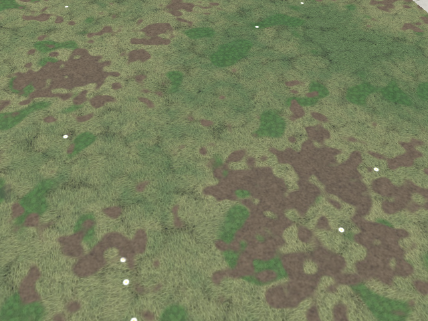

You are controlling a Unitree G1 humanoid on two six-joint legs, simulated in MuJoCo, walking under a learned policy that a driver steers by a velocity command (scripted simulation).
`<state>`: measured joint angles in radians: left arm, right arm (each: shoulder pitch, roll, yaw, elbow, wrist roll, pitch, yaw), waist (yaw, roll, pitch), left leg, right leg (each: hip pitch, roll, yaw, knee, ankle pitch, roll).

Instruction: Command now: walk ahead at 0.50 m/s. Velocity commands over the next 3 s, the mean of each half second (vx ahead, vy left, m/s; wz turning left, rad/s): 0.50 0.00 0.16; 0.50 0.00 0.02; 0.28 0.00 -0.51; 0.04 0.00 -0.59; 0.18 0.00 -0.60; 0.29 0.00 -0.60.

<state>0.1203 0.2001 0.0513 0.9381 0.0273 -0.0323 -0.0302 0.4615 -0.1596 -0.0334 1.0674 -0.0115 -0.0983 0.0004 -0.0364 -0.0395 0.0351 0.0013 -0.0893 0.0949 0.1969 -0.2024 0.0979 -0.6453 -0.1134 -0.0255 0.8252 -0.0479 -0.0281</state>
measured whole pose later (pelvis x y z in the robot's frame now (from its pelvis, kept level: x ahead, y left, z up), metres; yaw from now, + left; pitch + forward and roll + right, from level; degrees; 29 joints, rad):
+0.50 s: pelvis +0.27 -0.05 +0.00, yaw +6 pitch -1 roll -1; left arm 0.38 0.18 0.05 1.03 0.02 -0.11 0.01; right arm 0.22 -0.21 -0.07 0.96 -0.03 -0.02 0.03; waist 0.01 0.04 0.04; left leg -0.63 0.09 -0.01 1.06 -0.13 0.07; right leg -0.06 0.05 -0.20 0.26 -0.20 -0.09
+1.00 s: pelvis +0.52 +0.03 +0.00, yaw +5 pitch -1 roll +0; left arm 0.28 0.20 0.07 0.98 0.02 -0.03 -0.02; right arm 0.32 -0.20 -0.06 1.02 -0.01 -0.10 -0.01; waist 0.00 -0.03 0.05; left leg -0.10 -0.03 0.21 0.31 -0.21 0.09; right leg -0.55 -0.10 0.00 1.12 -0.21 -0.07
